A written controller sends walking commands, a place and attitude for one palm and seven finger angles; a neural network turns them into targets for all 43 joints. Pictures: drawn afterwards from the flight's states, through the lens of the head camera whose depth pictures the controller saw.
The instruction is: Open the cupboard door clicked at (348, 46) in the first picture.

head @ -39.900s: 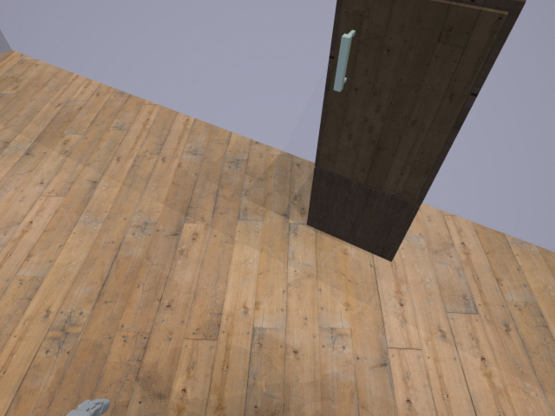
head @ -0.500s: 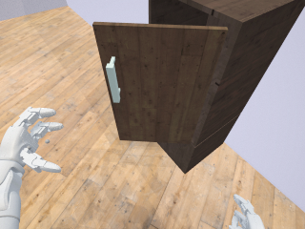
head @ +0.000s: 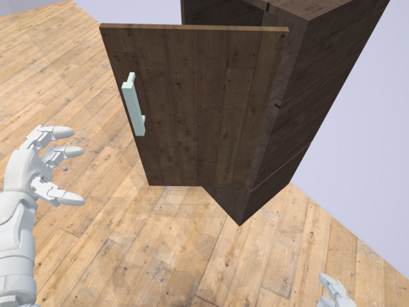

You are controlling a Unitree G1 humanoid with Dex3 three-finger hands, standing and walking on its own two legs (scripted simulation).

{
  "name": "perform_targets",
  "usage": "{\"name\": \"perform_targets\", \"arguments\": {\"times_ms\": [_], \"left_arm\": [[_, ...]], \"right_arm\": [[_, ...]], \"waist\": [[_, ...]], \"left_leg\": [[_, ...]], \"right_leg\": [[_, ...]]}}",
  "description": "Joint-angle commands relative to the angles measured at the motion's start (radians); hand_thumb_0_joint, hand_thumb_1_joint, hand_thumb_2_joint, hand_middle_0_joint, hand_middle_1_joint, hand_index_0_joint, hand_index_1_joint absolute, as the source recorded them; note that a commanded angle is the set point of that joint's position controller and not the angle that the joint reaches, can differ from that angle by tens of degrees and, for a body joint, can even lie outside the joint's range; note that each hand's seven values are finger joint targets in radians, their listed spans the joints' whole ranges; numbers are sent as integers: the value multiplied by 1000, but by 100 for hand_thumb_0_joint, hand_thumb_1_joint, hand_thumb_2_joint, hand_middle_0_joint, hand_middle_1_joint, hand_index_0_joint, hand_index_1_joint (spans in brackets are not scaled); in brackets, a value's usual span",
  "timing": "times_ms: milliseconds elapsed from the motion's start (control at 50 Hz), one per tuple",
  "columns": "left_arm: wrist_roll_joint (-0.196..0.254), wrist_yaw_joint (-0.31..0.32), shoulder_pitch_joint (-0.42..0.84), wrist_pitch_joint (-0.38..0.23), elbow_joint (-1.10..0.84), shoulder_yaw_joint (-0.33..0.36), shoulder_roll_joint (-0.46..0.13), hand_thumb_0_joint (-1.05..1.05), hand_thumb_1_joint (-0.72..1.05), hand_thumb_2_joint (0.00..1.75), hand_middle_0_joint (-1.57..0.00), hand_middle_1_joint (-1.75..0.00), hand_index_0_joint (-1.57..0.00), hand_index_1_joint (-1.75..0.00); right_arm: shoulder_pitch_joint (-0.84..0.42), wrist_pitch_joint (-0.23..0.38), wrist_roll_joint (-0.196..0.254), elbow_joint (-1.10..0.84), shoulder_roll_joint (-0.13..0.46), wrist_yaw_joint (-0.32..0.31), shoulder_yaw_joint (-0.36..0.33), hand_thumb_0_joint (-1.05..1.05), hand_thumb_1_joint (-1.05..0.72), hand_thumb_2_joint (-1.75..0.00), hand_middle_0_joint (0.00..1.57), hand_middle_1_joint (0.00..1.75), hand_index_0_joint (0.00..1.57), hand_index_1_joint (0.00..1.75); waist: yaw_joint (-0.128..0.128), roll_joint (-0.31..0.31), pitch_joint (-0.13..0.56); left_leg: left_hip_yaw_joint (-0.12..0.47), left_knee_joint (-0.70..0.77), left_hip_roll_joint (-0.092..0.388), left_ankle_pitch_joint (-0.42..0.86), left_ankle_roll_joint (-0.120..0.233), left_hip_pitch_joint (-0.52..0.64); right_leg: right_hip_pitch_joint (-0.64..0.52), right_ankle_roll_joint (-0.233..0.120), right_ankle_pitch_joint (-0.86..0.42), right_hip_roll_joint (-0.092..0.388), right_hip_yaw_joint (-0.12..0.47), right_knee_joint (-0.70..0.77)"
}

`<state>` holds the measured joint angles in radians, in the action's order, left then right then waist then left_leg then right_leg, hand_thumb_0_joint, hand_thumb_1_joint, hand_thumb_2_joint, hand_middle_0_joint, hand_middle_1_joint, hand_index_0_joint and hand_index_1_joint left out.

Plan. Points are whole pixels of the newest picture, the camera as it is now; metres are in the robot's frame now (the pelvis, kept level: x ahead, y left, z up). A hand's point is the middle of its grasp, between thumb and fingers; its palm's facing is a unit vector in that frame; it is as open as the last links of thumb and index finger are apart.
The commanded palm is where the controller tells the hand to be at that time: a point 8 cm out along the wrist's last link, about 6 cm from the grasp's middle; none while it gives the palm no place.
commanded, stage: move the hooked fingers beside the handle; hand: left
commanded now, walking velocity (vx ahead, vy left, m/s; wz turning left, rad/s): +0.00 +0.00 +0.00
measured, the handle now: (136, 105) +0.54 +0.19 +0.07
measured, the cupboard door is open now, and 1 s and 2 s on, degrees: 50 50 50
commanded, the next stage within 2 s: slide the fingers in behind the handle in 1.94 s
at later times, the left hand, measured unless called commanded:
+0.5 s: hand (80, 143) +0.40 +0.27 +0.09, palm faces +0.04 -1.00 +0.00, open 13.9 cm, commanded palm +0.38 +0.31 +0.09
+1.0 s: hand (96, 124) +0.46 +0.26 +0.08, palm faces +0.04 -1.00 +0.01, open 13.9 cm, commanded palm +0.45 +0.30 +0.08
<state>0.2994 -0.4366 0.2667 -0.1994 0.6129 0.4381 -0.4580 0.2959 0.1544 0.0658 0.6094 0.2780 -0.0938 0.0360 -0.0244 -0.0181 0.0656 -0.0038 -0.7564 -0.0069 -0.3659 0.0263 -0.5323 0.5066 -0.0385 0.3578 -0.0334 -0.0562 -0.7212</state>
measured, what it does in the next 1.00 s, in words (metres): stands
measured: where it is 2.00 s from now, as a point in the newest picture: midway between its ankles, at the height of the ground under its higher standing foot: outside the picture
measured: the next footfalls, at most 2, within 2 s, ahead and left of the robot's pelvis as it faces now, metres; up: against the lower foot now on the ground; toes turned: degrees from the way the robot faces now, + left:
none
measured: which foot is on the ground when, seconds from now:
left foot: down 0.00-1.00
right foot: down 0.00-1.00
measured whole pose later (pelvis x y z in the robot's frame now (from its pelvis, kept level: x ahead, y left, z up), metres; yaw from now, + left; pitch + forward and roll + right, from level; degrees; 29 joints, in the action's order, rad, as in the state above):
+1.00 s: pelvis +0.00 +0.02 -0.01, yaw -1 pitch +15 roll -2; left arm 0.16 -0.33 0.77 -0.34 1.11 0.43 -0.54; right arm 0.38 -0.01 0.03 0.64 0.27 -0.05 0.03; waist -0.12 0.00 0.08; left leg -0.02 -0.86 -0.01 -0.40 0.06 -0.72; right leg 0.69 -0.01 0.36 -0.03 -0.04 -0.79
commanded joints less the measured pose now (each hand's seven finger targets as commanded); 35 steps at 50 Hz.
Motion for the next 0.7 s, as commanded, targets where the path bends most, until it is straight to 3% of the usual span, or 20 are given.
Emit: {"name": "perform_targets", "arguments": {"times_ms": [0, 40, 100, 120, 160, 200, 260, 280, 320, 340, 400, 460, 480, 500, 560, 620, 680], "left_arm": [[21, 1, 304, -98, -200, 83, -300, 0, -50, 30, -30, -120, -30, -120], [18, -5, 340, -105, -187, 57, -280, 0, -50, 30, -30, -120, -30, -120], [15, -3, 406, -104, -131, 42, -273, 0, -50, 30, -30, -120, -30, -120], [9, -1, 408, -105, -129, 36, -274, 0, -50, 30, -30, -120, -30, -120], [0, 12, 439, -111, -129, 26, -265, 0, -50, 30, -30, -120, -30, -120], [-6, 26, 428, -114, -90, 61, -298, 0, -50, 30, -30, -120, -30, -120], [-21, 35, 478, -117, -50, 57, -308, 0, -50, 30, -30, -120, -30, -120], [-24, 39, 499, -123, -36, 71, -334, 0, -50, 30, -30, -120, -30, -120], [-35, 39, 535, -135, -29, 49, -314, 0, -50, 30, -30, -120, -30, -120], [-38, 38, 577, -143, -46, 5, -276, 0, -50, 30, -30, -120, -30, -120], [-35, 44, 566, -149, 6, 40, -301, 0, -50, 30, -30, -120, -30, -120], [-41, 47, 603, -145, 33, 5, -273, 0, -50, 30, -30, -120, -30, -120], [-43, 52, 600, -142, 57, 24, -293, 0, -50, 30, -30, -120, -30, -120], [-50, 54, 617, -141, 74, 25, -301, 0, -50, 30, -30, -120, -30, -120], [-61, 61, 687, -154, 70, -3, -283, 0, -50, 30, -30, -120, -30, -120], [-68, 72, 738, -171, 118, 35, -336, 0, -50, 30, -30, -120, -30, -120], [-79, 72, 800, -192, 124, -12, -294, 0, -50, 30, -30, -120, -30, -120]], "right_arm": [[4, 31, -6, -128, 145, -12, -60, 0, -90, -90, 20, 30, 20, 30], [8, 25, -5, -121, 144, -13, -60, 0, -90, -90, 20, 30, 20, 30], [26, 13, -3, -105, 151, -15, -64, 0, -90, -90, 20, 30, 20, 30], [26, 9, -4, -107, 153, -15, -63, 0, -90, -90, 20, 30, 20, 30], [31, 4, -7, -105, 150, -12, -66, 0, -90, -90, 20, 30, 20, 30], [45, -8, -9, -100, 155, -10, -67, 0, -90, -90, 20, 30, 20, 30], [46, -23, -11, -100, 153, -6, -63, 0, -90, -90, 20, 30, 20, 30], [56, -30, -12, -96, 158, -7, -64, 0, -90, -90, 20, 30, 20, 30], [59, -36, -12, -101, 154, -3, -63, 0, -90, -90, 20, 30, 20, 30], [61, -38, -11, -100, 151, -1, -63, 0, -90, -90, 20, 30, 20, 30], [85, -49, -16, -91, 159, 2, -69, 0, -90, -90, 20, 30, 20, 30], [86, -60, -16, -92, 159, 7, -66, 0, -90, -90, 20, 30, 20, 30], [95, -66, -17, -91, 162, 8, -68, 0, -90, -90, 20, 30, 20, 30], [100, -72, -18, -89, 166, 9, -67, 0, -90, -90, 20, 30, 20, 30], [105, -82, -19, -89, 163, 14, -67, 0, -90, -90, 20, 30, 20, 30], [125, -95, -23, -74, 173, 12, -68, 0, -90, -90, 20, 30, 20, 30], [139, -102, -27, -64, 169, 17, -71, 0, -90, -90, 20, 30, 20, 30]], "waist": [[5, -62, 307], [-6, -73, 296], [-23, -27, 276], [-14, -66, 288], [-18, -66, 308], [-12, -23, 317], [-19, -55, 295], [-19, -25, 292], [-20, -89, 308], [-38, -114, 319], [-29, -67, 355], [-35, -84, 335], [-35, -45, 323], [-38, -44, 333], [-48, -99, 337], [-56, -57, 352], [-70, -111, 378]], "left_leg": [[17, 76, -1, 281, 13, 134], [22, 78, 1, 284, 11, 141], [26, 77, 4, 261, 14, 138], [28, 81, 1, 255, 11, 139], [34, 81, 4, 269, 10, 162], [33, 78, 6, 285, 12, 147], [30, 79, 5, 267, 8, 122], [33, 75, 8, 273, 11, 115], [36, 76, 9, 289, 5, 144], [41, 72, 12, 303, 3, 179], [45, 59, 17, 343, 2, 186], [52, 63, 18, 330, -4, 176], [52, 58, 20, 334, 0, 156], [52, 59, 21, 340, -1, 154], [63, 56, 24, 323, -10, 180], [66, 46, 25, 315, -7, 158], [74, 31, 31, 358, -13, 210]], "right_leg": [[-151, 20, -320, 23, 60, 81], [-125, 18, -313, 21, 51, 79], [-95, 20, -286, 16, 49, 85], [-94, 16, -274, 19, 49, 83], [-82, 15, -271, 17, 42, 79], [-102, 16, -292, 14, 45, 76], [-87, 16, -278, 16, 44, 71], [-95, 13, -281, 15, 45, 69], [-67, 10, -276, 12, 40, 61], [-34, 9, -268, 10, 35, 59], [-43, 10, -294, 5, 36, 52], [-16, 9, -274, 7, 28, 48], [-22, 8, -280, 5, 28, 47], [-20, 10, -283, 4, 27, 43], [31, 8, -239, 4, 22, 37], [26, 9, -238, 1, 27, 34], [71, 6, -235, -1, 23, 22]]}}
